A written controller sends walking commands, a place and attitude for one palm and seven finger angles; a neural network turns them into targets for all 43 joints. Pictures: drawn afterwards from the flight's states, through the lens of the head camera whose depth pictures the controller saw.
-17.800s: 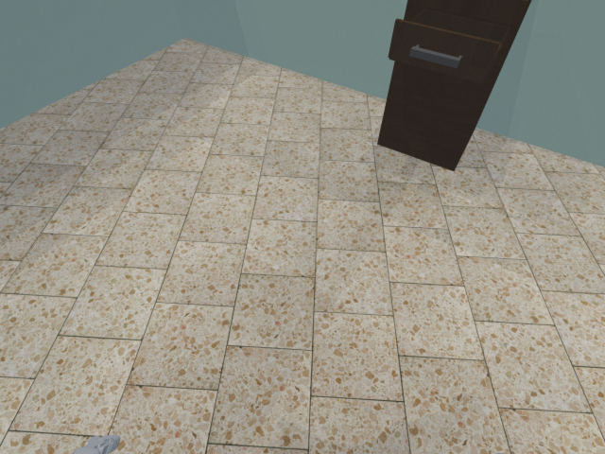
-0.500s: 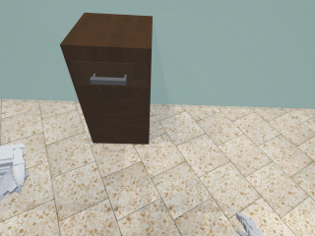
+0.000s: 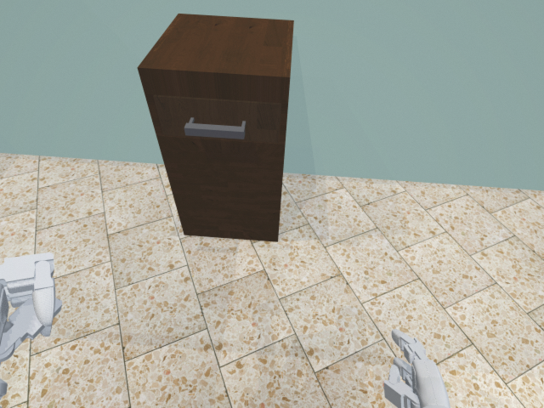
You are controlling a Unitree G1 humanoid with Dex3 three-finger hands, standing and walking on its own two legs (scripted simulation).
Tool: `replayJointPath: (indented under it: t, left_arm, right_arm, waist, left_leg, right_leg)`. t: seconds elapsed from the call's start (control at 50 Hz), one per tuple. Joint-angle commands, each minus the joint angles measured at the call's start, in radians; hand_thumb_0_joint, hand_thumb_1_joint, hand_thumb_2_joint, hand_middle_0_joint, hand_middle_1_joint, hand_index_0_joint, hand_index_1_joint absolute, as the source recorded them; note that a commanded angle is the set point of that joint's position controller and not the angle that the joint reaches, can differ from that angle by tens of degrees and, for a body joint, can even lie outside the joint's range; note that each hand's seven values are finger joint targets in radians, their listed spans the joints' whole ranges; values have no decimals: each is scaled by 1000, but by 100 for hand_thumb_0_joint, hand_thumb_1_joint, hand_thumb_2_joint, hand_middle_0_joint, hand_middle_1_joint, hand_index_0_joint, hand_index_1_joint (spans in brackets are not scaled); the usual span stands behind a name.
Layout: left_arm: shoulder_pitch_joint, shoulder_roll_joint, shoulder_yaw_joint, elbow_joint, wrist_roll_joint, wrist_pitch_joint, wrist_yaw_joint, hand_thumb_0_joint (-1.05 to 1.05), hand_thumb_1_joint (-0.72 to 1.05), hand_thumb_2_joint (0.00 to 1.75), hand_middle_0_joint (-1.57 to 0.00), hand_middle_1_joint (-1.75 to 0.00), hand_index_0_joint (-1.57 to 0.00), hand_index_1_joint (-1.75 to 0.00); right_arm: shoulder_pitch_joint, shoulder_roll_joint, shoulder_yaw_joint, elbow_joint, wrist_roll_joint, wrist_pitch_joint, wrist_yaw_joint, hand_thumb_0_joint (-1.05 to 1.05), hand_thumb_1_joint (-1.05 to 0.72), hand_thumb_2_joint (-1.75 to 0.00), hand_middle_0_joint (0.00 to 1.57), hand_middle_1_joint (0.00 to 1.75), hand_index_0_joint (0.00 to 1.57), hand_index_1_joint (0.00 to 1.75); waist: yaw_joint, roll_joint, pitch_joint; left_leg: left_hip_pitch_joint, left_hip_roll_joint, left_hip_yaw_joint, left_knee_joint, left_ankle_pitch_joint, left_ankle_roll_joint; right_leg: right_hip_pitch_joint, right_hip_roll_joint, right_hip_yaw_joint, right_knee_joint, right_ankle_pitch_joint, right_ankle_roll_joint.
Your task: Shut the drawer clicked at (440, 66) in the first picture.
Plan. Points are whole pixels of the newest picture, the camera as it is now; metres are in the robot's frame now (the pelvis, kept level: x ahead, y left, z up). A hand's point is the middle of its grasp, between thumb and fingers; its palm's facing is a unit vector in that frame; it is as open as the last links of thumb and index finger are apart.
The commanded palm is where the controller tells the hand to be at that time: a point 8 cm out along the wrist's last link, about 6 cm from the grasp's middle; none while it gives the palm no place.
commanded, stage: let the arm hang, fingers relaxed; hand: left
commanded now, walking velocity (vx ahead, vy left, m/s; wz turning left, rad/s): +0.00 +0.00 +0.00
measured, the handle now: (216, 126) +0.91 +0.23 -0.13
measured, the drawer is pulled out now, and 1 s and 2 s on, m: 0.00 0.00 0.00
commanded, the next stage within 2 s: look to check the result in 1.10 s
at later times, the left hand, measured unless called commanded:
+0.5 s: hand out of the picture -0.10 +0.20 -0.17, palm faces +0.08 -0.97 -0.25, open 4.4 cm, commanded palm none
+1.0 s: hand out of the picture +0.00 +0.15 -0.18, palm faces +0.09 -0.98 -0.17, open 7.3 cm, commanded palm none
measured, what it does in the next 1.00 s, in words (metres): stands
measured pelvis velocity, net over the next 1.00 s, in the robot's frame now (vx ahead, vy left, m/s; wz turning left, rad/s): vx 0.00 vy -0.01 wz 0.04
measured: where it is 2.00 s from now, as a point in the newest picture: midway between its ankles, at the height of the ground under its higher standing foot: outside the picture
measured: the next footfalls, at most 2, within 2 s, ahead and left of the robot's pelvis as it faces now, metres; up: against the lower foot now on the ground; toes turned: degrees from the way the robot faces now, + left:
none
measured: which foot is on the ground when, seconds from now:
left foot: down 0.00-1.00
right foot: down 0.00-1.00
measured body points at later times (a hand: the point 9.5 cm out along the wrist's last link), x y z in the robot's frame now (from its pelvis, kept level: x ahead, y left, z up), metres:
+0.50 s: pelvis -0.01 +0.00 +0.00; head +0.01 +0.01 +0.45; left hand -0.10 +0.25 -0.15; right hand -0.03 -0.23 -0.15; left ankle +0.06 +0.11 -0.74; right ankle -0.02 -0.12 -0.74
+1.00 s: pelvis +0.00 -0.01 +0.00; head +0.01 -0.01 +0.45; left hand +0.00 +0.20 -0.16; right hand -0.01 -0.22 -0.17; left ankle +0.06 +0.11 -0.74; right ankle -0.02 -0.12 -0.74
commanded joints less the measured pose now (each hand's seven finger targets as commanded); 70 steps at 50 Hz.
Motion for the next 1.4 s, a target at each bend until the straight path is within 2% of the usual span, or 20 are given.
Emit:
replayJointPath:
  t: [0.0,0.02,0.08,0.16,0.22,0.28,0.3,0.32,0.36,0.38,0.44,0.58,0.64,0.7,0.78,0.86,0.94,1.06,1.22,1.38]
  left_arm:
    - [-185,30,-222,667,78,171,-134,0,90,90,-136,-156,-136,-156]
    - [-193,7,-230,707,80,192,-135,0,90,90,-132,-151,-132,-151]
    - [-277,5,-247,874,82,206,-135,0,90,90,-120,-138,-120,-138]
    - [-343,-1,-275,1148,69,224,-125,0,90,90,-104,-121,-104,-121]
    - [-325,-6,-293,1323,59,229,-122,0,90,90,-92,-108,-92,-108]
    - [-284,-9,-297,1453,54,224,-122,0,90,90,-80,-95,-80,-95]
    - [-264,-50,-277,1478,61,222,-120,0,90,90,-76,-91,-76,-91]
    - [-253,-45,-284,1508,57,222,-121,0,90,90,-72,-86,-72,-86]
    - [-235,-47,-291,1554,53,219,-122,0,90,90,-64,-78,-64,-78]
    - [-236,-44,-294,1570,54,217,-121,0,90,90,-60,-73,-60,-73]
    - [-229,-53,-303,1616,51,214,-118,0,90,90,-48,-60,-48,-60]
    - [-208,-67,-309,1670,50,214,-108,0,90,90,-20,-30,-20,-30]
    - [-214,-87,-310,1674,49,214,-105,0,90,90,-20,-30,-20,-30]
    - [-223,-104,-308,1673,49,214,-102,0,90,90,-20,-30,-20,-30]
    - [-207,-123,-308,1677,50,214,-99,0,90,90,-20,-30,-20,-30]
    - [-222,-138,-304,1673,48,209,-97,0,90,90,-20,-30,-20,-30]
    - [-238,-146,-301,1668,47,208,-95,0,90,90,-20,-30,-20,-30]
    - [-244,-148,-299,1663,46,204,-95,0,90,90,-20,-30,-20,-30]
    - [-241,-150,-301,1667,46,203,-93,0,90,90,-20,-30,-20,-30]
    - [-237,-142,-298,1670,47,201,-92,0,90,90,-20,-30,-20,-30]
  right_arm:
    - [-38,-286,-120,113,20,-15,82,0,-90,-90,20,30,20,30]
    - [-19,-238,-105,103,12,14,81,0,-90,-90,20,30,20,30]
    - [-24,-220,-81,104,-9,54,75,0,-90,-90,20,30,20,30]
    - [-27,-181,-65,180,-24,97,70,0,-90,-90,20,30,20,30]
    - [-3,-164,-55,243,-23,112,65,0,-90,-90,20,30,20,30]
    - [36,-159,-57,302,-17,117,55,0,-90,-90,20,30,20,30]
    - [55,-145,-64,313,-22,115,50,0,-90,-90,20,30,20,30]
    - [66,-140,-64,333,-20,116,48,0,-90,-90,20,30,20,30]
    - [101,-135,-66,364,-16,118,45,0,-90,-90,20,30,20,30]
    - [112,-144,-71,375,-13,120,43,0,-90,-90,20,30,20,30]
    - [151,-127,-73,418,-10,122,41,0,-90,-90,20,30,20,30]
    - [193,-85,-71,478,-8,128,42,0,-90,-90,20,30,20,30]
    - [209,-53,-68,494,-11,128,43,0,-90,-90,20,30,20,30]
    - [218,-31,-64,506,-13,126,43,0,-90,-90,20,30,20,30]
    - [201,-24,-62,506,-13,118,39,0,-90,-90,20,30,20,30]
    - [199,-11,-61,513,-13,110,36,0,-90,-90,20,30,20,30]
    - [199,-5,-61,516,-13,109,33,0,-90,-90,20,30,20,30]
    - [199,-8,-62,514,-12,108,30,0,-90,-90,20,30,20,30]
    - [188,-13,-61,516,-10,110,27,0,-90,-90,20,30,20,30]
    - [178,-26,-62,518,-8,105,25,0,-90,-90,20,30,20,30]
  waist:
    - [-26,36,-81]
    - [-18,-28,-103]
    - [-11,-189,-69]
    - [-14,-59,-5]
    - [-7,124,21]
    - [2,137,32]
    - [2,165,7]
    - [3,188,1]
    - [1,155,-15]
    - [-1,103,10]
    - [-10,34,38]
    - [-14,-31,103]
    - [-22,-53,108]
    - [-23,-19,120]
    - [-6,23,128]
    - [-6,3,96]
    - [-7,35,102]
    - [-11,4,69]
    - [-12,-18,87]
    - [-11,3,73]
  left_leg:
    - [68,83,-93,53,244,29]
    - [45,89,-115,60,200,43]
    - [-16,63,-148,53,124,58]
    - [8,28,-124,19,74,42]
    - [-11,38,-156,-83,-47,40]
    - [-19,42,-171,-134,-134,39]
    - [-9,49,-176,-148,-160,45]
    - [1,47,-177,-157,-178,45]
    - [23,51,-180,-169,-192,45]
    - [30,55,-182,-163,-172,47]
    - [61,48,-157,-147,-149,43]
    - [73,34,-118,-116,-116,37]
    - [92,22,-91,-78,-81,30]
    - [80,28,-97,-86,-68,30]
    - [37,36,-118,-121,-52,35]
    - [57,36,-105,-108,34,32]
    - [59,39,-95,-94,78,28]
    - [95,44,-83,-68,130,26]
    - [111,50,-71,-61,138,24]
    - [129,57,-68,-62,180,25]
  right_leg:
    - [-162,-121,76,35,147,-10]
    - [-148,-102,57,56,84,-16]
    - [-111,-101,71,40,26,-41]
    - [-130,-128,87,-11,-33,-61]
    - [-97,-96,77,-28,-120,-50]
    - [-63,-83,68,-51,-118,-51]
    - [-43,-83,59,-55,-112,-54]
    - [-37,-83,53,-56,-105,-56]
    - [-31,-81,52,-66,-101,-57]
    - [-45,-80,47,-77,-95,-58]
    - [-81,-94,53,-107,-121,-64]
    - [-149,-110,62,-138,-191,-68]
    - [-178,-125,74,-151,-210,-74]
    - [-176,-118,60,-126,-195,-71]
    - [-122,-100,50,-97,-129,-60]
    - [-78,-107,46,-93,-49,-55]
    - [-63,-108,48,-96,-18,-56]
    - [-40,-114,52,-105,46,-57]
    - [-43,-114,55,-121,79,-55]
    - [-17,-112,54,-115,144,-52]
